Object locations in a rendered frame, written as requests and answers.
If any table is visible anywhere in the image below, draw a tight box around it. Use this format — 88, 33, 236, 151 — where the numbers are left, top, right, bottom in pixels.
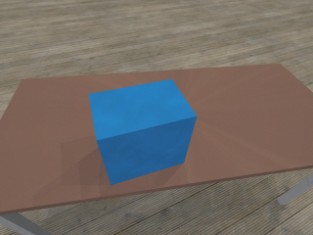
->
0, 63, 313, 235

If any carton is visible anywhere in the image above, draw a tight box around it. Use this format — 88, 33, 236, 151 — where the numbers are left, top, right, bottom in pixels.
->
88, 79, 197, 185

